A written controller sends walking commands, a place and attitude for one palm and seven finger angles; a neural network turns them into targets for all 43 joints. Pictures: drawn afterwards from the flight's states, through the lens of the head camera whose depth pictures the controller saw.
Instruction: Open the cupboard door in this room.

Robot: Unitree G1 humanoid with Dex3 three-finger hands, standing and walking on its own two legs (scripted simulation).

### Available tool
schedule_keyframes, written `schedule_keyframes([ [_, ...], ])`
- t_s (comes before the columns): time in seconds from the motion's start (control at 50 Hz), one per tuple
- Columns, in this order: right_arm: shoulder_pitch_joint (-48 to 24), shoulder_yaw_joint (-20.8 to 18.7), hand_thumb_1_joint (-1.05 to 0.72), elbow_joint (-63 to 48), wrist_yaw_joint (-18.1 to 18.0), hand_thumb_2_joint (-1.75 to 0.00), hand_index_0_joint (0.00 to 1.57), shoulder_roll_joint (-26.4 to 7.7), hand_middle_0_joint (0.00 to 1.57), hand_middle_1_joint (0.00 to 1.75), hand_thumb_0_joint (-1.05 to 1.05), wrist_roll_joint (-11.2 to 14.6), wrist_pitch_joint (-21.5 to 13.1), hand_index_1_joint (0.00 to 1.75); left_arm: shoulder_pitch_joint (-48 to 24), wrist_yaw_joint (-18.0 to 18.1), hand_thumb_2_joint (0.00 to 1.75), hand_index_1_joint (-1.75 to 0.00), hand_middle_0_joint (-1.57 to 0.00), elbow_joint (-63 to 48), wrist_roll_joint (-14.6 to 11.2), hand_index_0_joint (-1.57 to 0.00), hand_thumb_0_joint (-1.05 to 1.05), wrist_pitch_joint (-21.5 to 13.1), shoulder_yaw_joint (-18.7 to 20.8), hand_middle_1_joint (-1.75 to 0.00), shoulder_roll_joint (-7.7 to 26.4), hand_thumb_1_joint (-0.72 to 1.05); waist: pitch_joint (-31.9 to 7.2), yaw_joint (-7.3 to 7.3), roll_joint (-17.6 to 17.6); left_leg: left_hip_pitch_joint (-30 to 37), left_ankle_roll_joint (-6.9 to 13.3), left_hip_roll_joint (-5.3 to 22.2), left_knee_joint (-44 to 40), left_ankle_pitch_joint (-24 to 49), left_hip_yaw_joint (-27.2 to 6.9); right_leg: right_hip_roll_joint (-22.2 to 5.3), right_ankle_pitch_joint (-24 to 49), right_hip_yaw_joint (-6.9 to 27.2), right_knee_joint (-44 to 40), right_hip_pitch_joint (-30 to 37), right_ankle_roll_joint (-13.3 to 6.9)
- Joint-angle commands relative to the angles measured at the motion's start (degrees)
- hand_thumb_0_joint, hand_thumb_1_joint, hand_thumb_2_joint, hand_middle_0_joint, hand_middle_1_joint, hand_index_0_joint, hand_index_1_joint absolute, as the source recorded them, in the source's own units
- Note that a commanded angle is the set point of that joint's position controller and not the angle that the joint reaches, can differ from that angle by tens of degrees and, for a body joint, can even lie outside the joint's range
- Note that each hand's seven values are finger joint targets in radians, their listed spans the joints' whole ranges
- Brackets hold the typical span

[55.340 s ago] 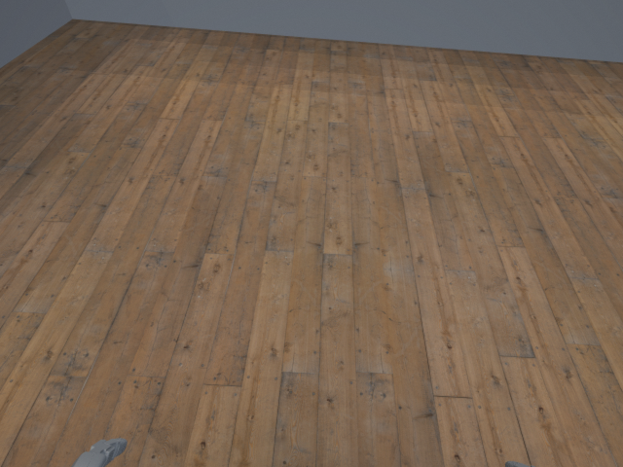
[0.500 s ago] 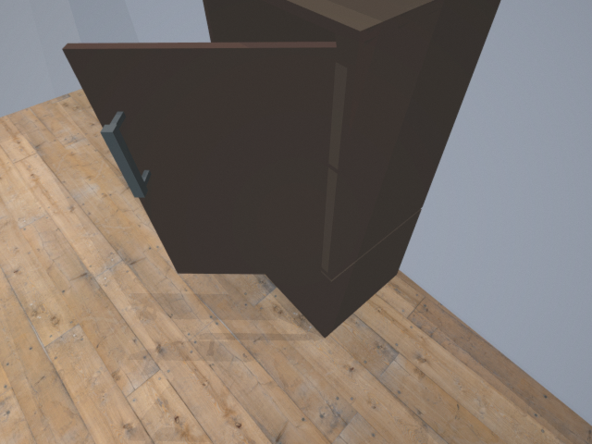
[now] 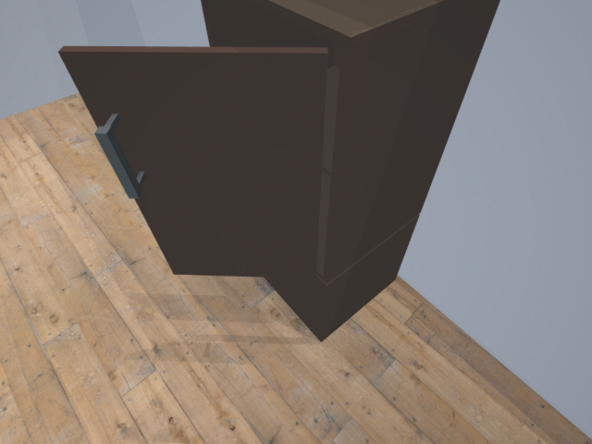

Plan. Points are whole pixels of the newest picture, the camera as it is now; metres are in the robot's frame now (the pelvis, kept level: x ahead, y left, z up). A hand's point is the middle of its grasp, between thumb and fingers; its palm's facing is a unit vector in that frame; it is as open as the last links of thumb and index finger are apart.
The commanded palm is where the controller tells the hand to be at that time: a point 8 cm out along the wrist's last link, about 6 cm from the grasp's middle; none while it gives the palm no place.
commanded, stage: look again from close up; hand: left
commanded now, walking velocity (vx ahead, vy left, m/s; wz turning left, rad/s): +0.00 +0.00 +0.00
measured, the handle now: (124, 157) +0.53 +0.33 +0.08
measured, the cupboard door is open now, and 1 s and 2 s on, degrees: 48 48 48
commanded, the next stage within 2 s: shuffle to correct the standing spot in 0.50 s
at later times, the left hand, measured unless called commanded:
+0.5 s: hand out of the picture +0.02 +0.19 -0.17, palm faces +0.01 -0.98 -0.21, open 7.4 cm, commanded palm none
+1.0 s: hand out of the picture +0.01 +0.24 -0.18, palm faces +0.07 -0.97 -0.22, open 7.4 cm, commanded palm none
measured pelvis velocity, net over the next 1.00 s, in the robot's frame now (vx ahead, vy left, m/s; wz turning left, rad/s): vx -0.01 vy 0.05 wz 0.01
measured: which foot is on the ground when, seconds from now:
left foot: down 0.00-1.00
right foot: down 0.00-1.00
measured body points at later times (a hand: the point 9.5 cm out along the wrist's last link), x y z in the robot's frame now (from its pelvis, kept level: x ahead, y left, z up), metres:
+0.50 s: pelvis -0.01 +0.00 +0.00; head +0.01 +0.00 +0.45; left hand +0.02 +0.24 -0.15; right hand +0.00 -0.22 -0.16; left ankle -0.04 +0.16 -0.74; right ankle -0.01 -0.08 -0.74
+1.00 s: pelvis -0.01 +0.05 -0.01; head +0.01 +0.06 +0.44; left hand +0.00 +0.29 -0.17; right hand -0.01 -0.18 -0.16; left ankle -0.04 +0.16 -0.74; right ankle -0.01 -0.08 -0.74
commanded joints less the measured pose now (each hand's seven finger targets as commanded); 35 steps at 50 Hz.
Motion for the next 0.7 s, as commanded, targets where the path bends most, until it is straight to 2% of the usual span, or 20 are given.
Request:
schedule_keyframes([
  [0.0, 3.23, -1.06, -0.9, -1.54, -0.57, -0.9, 0.2, -6.07, 0.2, 0.3, 0.0, -0.06, -0.58, 0.3, 1.68, 0.81, 0.9, -0.3, -0.2, -2.22, 0.04, -0.2, 0.0, -0.95, 1.85, -0.3, 8.25, 0.9, -1.2, -0.29, -1.92, -1.12, 3.38, 2.64, -1.85, 8.21, -1.88, -8.2, 15.7, 7.66, -5.73, 1.02, 0.04],
  [0.08, 3.63, -1.07, -0.9, -1.4, -0.59, -0.9, 0.2, -5.98, 0.2, 0.3, 0.0, -0.05, -0.63, 0.3, 2.02, 0.82, 0.9, -0.3, -0.2, -2.13, 0.05, -0.2, 0.0, -1.03, 1.94, -0.3, 8.25, 0.9, -2.0, -0.23, -1.93, -1.0, 3.31, 2.71, -1.89, 8.56, -1.95, -8.16, 16.0, 7.28, -5.62, 1.75, 0.12],
  [0.16, 3.66, -1.0, -0.9, -1.2, -0.61, -0.9, 0.2, -5.7, 0.2, 0.3, 0.0, -0.07, -0.61, 0.3, 2.26, 0.77, 0.9, -0.3, -0.2, -2.0, 0.1, -0.2, 0.0, -0.95, 1.85, -0.3, 7.83, 0.9, -0.75, -0.17, -0.7, -1.39, 3.36, 2.76, -2.15, 8.28, -1.99, -7.95, 14.37, 7.21, -6.11, 0.94, 0.17],
  [0.24, 3.86, -0.91, -0.9, -0.95, -0.63, -0.9, 0.2, -4.98, 0.2, 0.3, 0.0, -0.07, -0.58, 0.3, 2.65, 0.74, 0.9, -0.3, -0.2, -1.8, 0.1, -0.2, 0.0, -0.86, 1.76, -0.3, 7.23, 0.9, -0.03, -0.04, -1.22, -1.59, 3.41, 2.81, -2.7, 7.51, -2.22, -7.67, 12.36, 7.27, -6.67, 0.49, 0.21],
  [0.28, 4.21, -0.96, -0.9, -0.85, -0.61, -0.9, 0.2, -5.37, 0.2, 0.3, 0.0, -0.14, -0.7, 0.3, 2.63, 0.74, 0.9, -0.3, -0.2, -1.78, 0.03, -0.2, 0.0, -0.91, 1.83, -0.3, 7.49, 0.9, -1.15, -0.04, -0.32, -1.53, 3.39, 2.81, -2.49, 8.05, -2.27, -7.82, 12.64, 7.16, -6.27, 1.08, 0.16],
  [0.44, 4.53, -0.89, -0.9, -0.58, -0.72, -0.9, 0.2, -4.57, 0.2, 0.3, 0.0, -0.08, -0.73, 0.3, 3.19, 0.73, 0.9, -0.3, -0.2, -1.53, 0.08, -0.2, 0.0, -0.83, 1.7, -0.3, 6.57, 0.9, 0.66, 0.17, -1.11, -2.19, 3.57, 3.01, -3.15, 7.7, -2.51, -7.54, 11.26, 6.62, -6.61, 0.32, 0.28],
  [0.54, 4.79, -0.94, -0.9, -0.46, -0.68, -0.9, 0.2, -4.4, 0.2, 0.3, 0.0, -0.08, -0.79, 0.3, 3.13, 0.74, 0.9, -0.3, -0.2, -1.48, 0.1, -0.2, 0.0, -0.83, 1.73, -0.3, 6.37, 0.9, 0.29, 0.15, -1.11, -2.3, 3.67, 2.97, -3.24, 7.89, -2.77, -7.48, 10.83, 6.53, -6.41, 0.49, 0.35],
  [0.6, 5.0, -1.14, -0.9, -0.57, -0.67, -0.9, 0.2, -5.28, 0.2, 0.3, 0.0, -0.07, -0.96, 0.3, 2.93, 0.78, 0.9, -0.3, -0.2, -1.77, 0.08, -0.2, 0.0, -1.04, 1.95, -0.3, 7.02, 0.9, -1.13, 0.25, -0.49, -2.43, 3.68, 2.72, -2.62, 9.05, -2.76, -8.03, 12.91, 6.84, -5.77, 1.64, 0.1],
  [0.62, 5.34, -1.11, -0.9, -0.72, -0.62, -0.9, 0.2, -4.9, 0.2, 0.3, 0.0, -0.04, -0.87, 0.3, 3.09, 0.89, 0.9, -0.3, -0.2, -1.85, 0.06, -0.2, 0.0, -1.0, 2.04, -0.3, 6.97, 0.9, -1.92, 0.31, -0.69, -2.57, 3.6, 2.56, -2.27, 9.22, -2.57, -8.7, 13.85, 7.18, -5.32, 2.26, -0.12],
  [0.64, 5.52, -1.0, -0.9, -0.75, -0.64, -0.9, 0.2, -3.62, 0.2, 0.3, 0.0, -0.02, -0.56, 0.3, 3.75, 1.04, 0.9, -0.3, -0.2, -1.83, 0.13, -0.2, 0.0, -0.75, 2.02, -0.3, 5.95, 0.9, -1.44, 0.47, -0.47, -2.59, 3.4, 2.39, -1.67, 9.25, -2.16, -9.06, 14.75, 7.28, -4.87, 1.82, -0.22],
  [0.68, 6.32, -1.06, -0.9, -1.08, -0.54, -0.9, 0.2, -3.12, 0.2, 0.3, 0.0, -0.02, 0.0, 0.3, 4.18, 1.26, 0.9, -0.3, -0.2, -1.92, 0.15, -0.2, 0.0, -0.42, 2.32, -0.3, 6.19, 0.9, -0.96, 0.58, -0.92, -4.34, 3.04, 1.82, -0.51, 7.51, -1.51, -10.49, 13.6, 8.52, -4.37, 1.47, -0.76],
])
